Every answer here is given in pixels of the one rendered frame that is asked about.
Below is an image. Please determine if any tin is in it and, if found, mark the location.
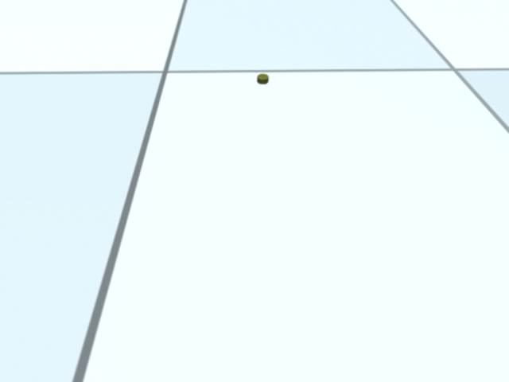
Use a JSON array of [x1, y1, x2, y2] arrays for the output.
[[257, 74, 269, 84]]

